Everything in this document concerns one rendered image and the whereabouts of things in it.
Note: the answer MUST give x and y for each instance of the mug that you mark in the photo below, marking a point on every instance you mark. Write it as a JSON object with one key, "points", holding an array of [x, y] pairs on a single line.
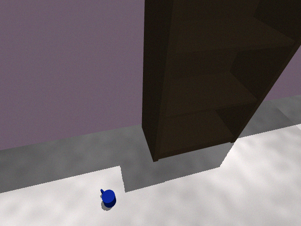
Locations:
{"points": [[108, 198]]}

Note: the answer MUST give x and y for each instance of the bookshelf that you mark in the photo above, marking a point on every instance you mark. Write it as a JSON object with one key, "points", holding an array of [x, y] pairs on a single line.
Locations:
{"points": [[208, 65]]}

